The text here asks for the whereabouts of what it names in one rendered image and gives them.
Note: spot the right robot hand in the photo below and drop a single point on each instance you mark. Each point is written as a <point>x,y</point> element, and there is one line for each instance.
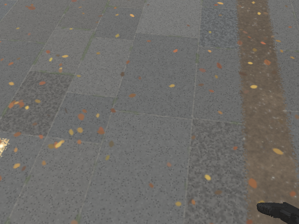
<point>285,211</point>

